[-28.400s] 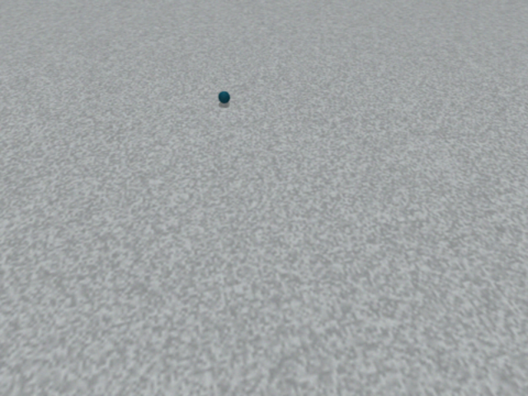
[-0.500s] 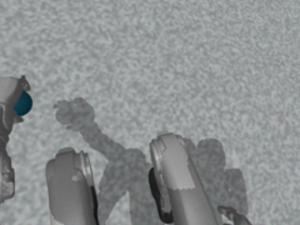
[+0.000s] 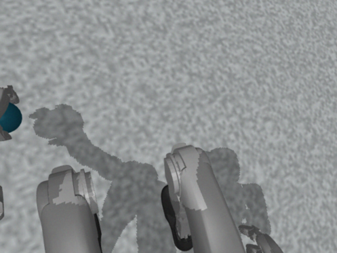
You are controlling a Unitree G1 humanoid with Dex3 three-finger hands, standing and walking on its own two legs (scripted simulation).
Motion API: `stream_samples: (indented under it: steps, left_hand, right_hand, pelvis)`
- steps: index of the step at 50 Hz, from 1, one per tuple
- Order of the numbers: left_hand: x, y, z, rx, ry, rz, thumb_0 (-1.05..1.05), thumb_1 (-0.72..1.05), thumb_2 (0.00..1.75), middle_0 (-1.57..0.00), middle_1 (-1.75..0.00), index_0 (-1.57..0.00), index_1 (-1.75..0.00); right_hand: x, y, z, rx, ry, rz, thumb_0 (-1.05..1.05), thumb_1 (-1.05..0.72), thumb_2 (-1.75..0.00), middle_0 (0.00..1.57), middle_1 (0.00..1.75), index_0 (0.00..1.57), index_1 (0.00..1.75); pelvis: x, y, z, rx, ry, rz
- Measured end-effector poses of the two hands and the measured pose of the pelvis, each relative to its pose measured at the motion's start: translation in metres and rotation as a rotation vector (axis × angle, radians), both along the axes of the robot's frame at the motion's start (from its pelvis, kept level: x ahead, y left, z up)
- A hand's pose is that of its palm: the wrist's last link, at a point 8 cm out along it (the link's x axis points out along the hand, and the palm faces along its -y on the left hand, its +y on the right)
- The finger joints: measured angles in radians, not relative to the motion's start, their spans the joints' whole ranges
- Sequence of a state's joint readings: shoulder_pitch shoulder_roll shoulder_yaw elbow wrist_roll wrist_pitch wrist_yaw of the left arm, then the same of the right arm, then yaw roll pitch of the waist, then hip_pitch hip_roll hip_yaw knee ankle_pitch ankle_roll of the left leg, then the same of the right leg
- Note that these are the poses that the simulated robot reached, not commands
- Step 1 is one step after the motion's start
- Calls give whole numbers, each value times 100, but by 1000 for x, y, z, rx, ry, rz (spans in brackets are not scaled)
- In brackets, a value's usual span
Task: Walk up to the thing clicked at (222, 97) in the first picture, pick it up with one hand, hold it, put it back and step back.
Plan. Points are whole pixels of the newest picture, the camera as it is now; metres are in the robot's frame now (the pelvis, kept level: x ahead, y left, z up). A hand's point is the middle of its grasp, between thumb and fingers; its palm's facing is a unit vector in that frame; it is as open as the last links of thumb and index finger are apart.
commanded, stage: lower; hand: left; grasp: from above
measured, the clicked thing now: (1, 117) +0.46 +0.31 -0.21
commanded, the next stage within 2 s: rest in 0.06 s
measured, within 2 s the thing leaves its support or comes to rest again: rests again in 1.58 s
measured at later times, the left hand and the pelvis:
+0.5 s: hand (9, 121) +0.45 +0.30 -0.23, palm faces -0.46 -0.10 -0.88, open 9.9 cm; pelvis +0.00 +0.00 -0.03, yaw -2 degrees
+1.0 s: hand (14, 122) +0.46 +0.30 -0.25, palm faces -0.44 -0.11 -0.89, open 9.9 cm; pelvis +0.00 +0.01 -0.03, yaw -5 degrees
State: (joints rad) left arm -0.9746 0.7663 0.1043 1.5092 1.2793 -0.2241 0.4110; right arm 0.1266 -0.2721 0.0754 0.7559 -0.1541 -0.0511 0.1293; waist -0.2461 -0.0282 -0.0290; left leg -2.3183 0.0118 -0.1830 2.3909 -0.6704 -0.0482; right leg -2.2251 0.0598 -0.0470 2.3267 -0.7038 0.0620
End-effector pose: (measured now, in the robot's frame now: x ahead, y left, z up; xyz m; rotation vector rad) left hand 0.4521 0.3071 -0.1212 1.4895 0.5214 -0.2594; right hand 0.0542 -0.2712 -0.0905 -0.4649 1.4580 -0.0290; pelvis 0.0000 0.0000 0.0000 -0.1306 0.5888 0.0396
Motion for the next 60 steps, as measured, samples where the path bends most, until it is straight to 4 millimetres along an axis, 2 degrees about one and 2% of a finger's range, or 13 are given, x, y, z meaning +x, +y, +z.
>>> stream_samples:
  steps: [16, 28, 42, 60]
  left_hand:
    - [5, -1, -34, -1, -18, 18, 0, -1, 52, -68, -67, -69, -63]
    - [9, -5, -54, -17, -23, 13, 0, 0, 50, -69, -66, -70, -62]
    - [10, -6, -68, -21, -32, 22, 0, 0, 48, -71, -64, -71, -60]
    - [11, -3, -80, -21, -37, 29, 0, 0, 46, -73, -62, -74, -58]
  right_hand:
    - [-3, 2, -12, -1, 19, 30, 0, -91, -90, 21, 30, 20, 30]
    - [-13, 5, -12, 6, 48, 57, 0, -91, -90, 21, 30, 20, 30]
    - [-17, 3, -7, -4, 48, 105, 0, -91, -90, 21, 30, 20, 30]
    - [-12, 15, -1, 10, 33, 162, 0, -91, -90, 21, 30, 20, 30]
  pelvis:
    - [3, 1, -19, -15, -24, -16]
    - [4, 2, -27, -29, -43, -28]
    - [2, 4, -32, -47, -72, -42]
    - [1, 9, -33, -74, -87, -49]
